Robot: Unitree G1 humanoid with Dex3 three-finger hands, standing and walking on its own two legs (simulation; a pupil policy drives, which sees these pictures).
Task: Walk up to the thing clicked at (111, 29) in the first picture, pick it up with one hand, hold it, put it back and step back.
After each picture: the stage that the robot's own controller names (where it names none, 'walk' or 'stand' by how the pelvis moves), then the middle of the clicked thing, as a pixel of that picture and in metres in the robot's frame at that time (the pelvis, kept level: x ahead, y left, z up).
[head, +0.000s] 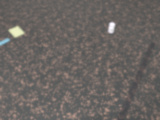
stand; (111, 27) +1.68 -0.35 -0.72
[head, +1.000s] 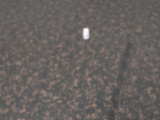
walk; (86, 33) +1.58 +0.08 -0.70
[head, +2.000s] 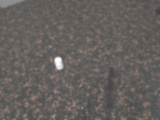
walk; (58, 63) +1.03 +0.31 -0.71
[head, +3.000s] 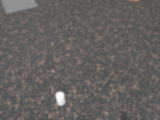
walk; (60, 98) +0.62 +0.23 -0.70
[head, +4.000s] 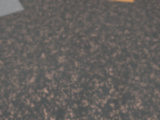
stand; out of the picture +0.37 +0.17 -0.70
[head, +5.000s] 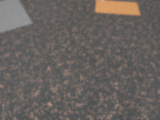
stand; out of the picture +0.32 +0.18 -0.72
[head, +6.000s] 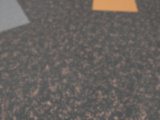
stand; out of the picture +0.33 +0.20 -0.73
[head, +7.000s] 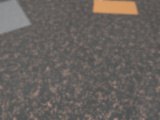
stand; out of the picture +0.33 +0.20 -0.73
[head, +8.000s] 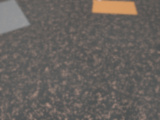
stand; out of the picture +0.32 +0.20 -0.73
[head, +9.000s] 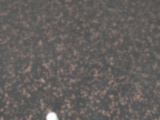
go down; (52, 119) +0.35 +0.19 -0.67
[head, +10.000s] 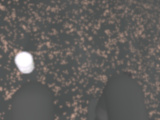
go down; (25, 63) +0.43 +0.19 -0.30
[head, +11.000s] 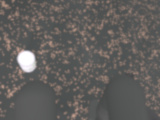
close in; (27, 62) +0.44 +0.19 -0.30
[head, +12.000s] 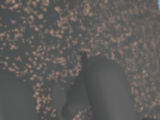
close in; out of the picture +0.43 +0.23 -0.23
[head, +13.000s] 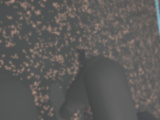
close; out of the picture +0.42 +0.23 -0.23
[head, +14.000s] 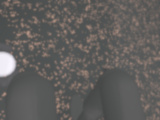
lift; (1, 65) +0.35 +0.22 -0.16
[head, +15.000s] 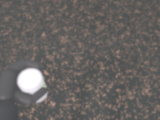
lift; (34, 86) +0.32 +0.17 +0.02
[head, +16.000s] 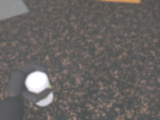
hold; (40, 89) +0.32 +0.16 +0.01
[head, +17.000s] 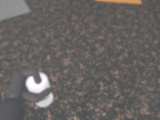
hold; (40, 90) +0.32 +0.16 +0.00
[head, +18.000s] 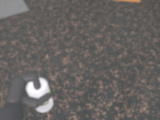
crouch; (40, 95) +0.31 +0.16 -0.01
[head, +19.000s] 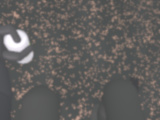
crouch; (20, 47) +0.45 +0.18 -0.09
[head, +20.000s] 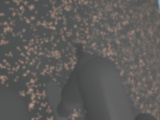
lower; out of the picture +0.44 +0.24 -0.24
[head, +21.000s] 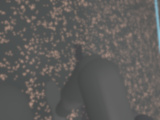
lower; out of the picture +0.44 +0.25 -0.24
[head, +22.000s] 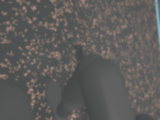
lower; out of the picture +0.44 +0.25 -0.24
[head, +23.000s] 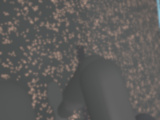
lower; out of the picture +0.43 +0.25 -0.24
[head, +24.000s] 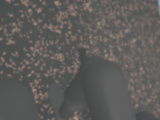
draw back; out of the picture +0.42 +0.23 -0.24
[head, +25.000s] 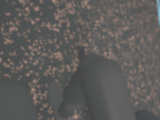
withdraw; out of the picture +0.42 +0.22 -0.24
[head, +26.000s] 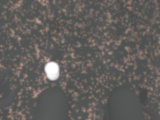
walk; (52, 71) +0.44 +0.15 -0.37
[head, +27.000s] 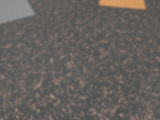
stand; out of the picture +0.34 +0.14 -0.66
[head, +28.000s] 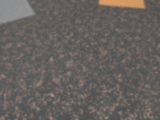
stand; out of the picture +0.36 +0.15 -0.67
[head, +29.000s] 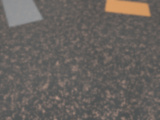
stand; out of the picture +0.36 +0.13 -0.71
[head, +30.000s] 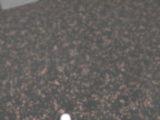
walk; out of the picture +0.38 +0.12 -0.71
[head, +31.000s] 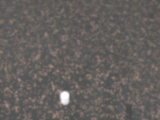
walk; (64, 98) +0.53 +0.11 -0.70
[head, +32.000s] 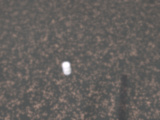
walk; (66, 68) +0.84 +0.21 -0.69
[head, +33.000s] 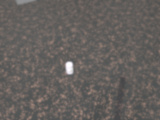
stand; (69, 68) +0.98 +0.17 -0.71
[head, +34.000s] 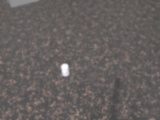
stand; (65, 70) +0.98 +0.19 -0.73
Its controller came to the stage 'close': yes
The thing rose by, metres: 0.73
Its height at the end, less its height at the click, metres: +0.00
